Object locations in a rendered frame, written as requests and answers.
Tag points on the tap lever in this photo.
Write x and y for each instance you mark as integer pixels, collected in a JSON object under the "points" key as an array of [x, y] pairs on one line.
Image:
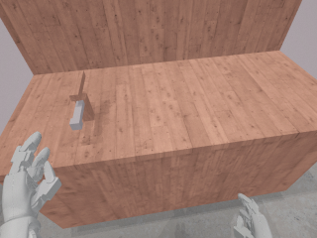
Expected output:
{"points": [[76, 121]]}

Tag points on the left robot forearm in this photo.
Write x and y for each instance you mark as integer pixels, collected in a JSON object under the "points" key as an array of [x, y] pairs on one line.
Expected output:
{"points": [[21, 227]]}

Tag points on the left robot hand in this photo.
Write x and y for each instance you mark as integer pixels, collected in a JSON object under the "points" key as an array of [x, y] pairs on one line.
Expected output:
{"points": [[21, 183]]}

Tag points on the right robot hand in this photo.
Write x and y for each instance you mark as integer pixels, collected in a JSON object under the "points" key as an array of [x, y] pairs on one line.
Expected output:
{"points": [[256, 222]]}

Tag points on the counter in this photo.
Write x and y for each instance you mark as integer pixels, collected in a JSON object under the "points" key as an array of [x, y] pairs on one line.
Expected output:
{"points": [[186, 103]]}

